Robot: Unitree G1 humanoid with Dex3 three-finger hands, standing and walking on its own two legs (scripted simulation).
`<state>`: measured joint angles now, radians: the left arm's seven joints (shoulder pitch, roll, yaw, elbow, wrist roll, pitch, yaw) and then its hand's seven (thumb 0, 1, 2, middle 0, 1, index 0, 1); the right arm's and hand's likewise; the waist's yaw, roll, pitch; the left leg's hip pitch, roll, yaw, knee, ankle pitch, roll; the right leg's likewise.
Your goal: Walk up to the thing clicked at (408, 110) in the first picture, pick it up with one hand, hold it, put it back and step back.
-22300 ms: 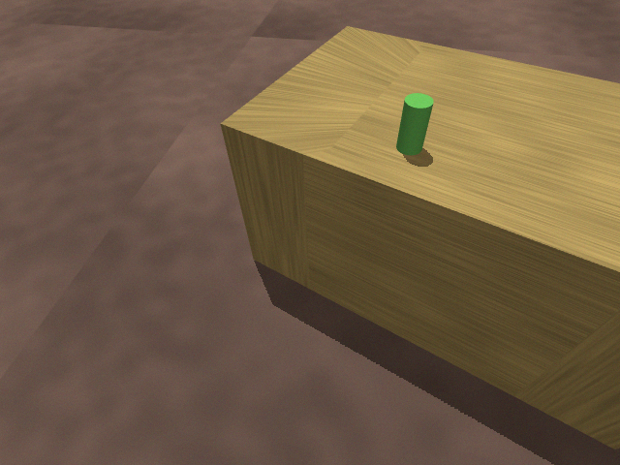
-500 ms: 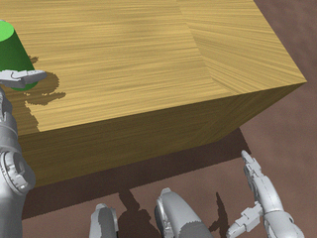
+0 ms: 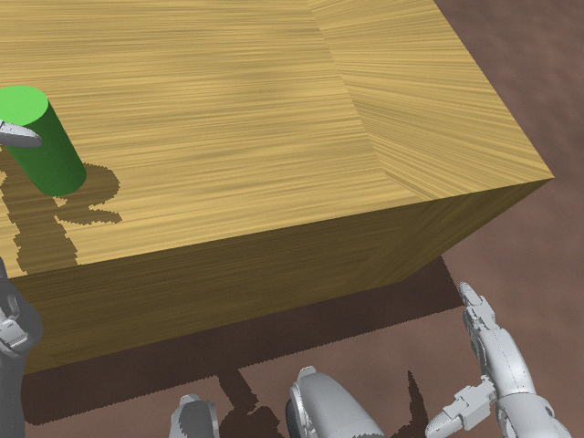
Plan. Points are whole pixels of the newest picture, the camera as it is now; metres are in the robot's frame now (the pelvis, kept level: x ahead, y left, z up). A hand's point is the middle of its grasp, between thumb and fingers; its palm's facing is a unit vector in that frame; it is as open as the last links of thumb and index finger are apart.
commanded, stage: rise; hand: left
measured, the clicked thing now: (41, 146) +0.53 +0.24 +0.04
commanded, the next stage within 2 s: sink last in 0.18 s
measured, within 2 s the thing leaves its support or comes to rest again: neither
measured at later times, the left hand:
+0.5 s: hand out of the picture +0.45 +0.41 +0.12, palm faces +0.52 -0.79 -0.31, open 17.6 cm
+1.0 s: hand out of the picture +0.22 +0.28 +0.12, palm faces +0.38 -0.84 -0.39, open 17.4 cm
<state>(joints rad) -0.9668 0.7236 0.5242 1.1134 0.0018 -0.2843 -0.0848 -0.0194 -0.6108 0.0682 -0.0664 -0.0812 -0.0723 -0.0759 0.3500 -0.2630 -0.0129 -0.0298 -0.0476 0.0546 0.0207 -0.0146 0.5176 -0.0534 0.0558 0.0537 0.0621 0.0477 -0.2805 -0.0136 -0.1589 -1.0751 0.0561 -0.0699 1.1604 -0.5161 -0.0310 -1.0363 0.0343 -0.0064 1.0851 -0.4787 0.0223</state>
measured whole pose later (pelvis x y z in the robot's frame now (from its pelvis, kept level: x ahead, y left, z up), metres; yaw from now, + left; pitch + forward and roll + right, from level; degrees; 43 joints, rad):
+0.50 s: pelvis +0.02 +0.01 +0.04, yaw +1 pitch +18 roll -3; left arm -0.73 0.81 0.51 1.10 0.07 -0.04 0.00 -0.02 -0.57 0.04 -0.07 -0.05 -0.06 -0.05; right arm 0.40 -0.29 -0.01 0.10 0.03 0.14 0.07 -0.01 0.51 -0.07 0.05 0.06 0.06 0.05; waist -0.12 -0.02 -0.14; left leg -0.80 0.05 -0.04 0.94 -0.46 -0.02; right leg -0.76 0.02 0.01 0.87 -0.42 0.03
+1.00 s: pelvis +0.02 +0.00 +0.05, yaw +2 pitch +8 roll -1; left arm 0.41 0.35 0.30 -0.18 -0.09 0.08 0.07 -0.02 -0.53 0.03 -0.07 -0.04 -0.06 -0.04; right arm 0.45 -0.26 -0.13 0.13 0.07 0.09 -0.05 -0.01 0.49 -0.07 0.06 0.06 0.06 0.05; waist 0.03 0.03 -0.13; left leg -0.57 0.02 -0.04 0.89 -0.46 -0.02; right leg -0.55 -0.02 0.01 0.87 -0.46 0.03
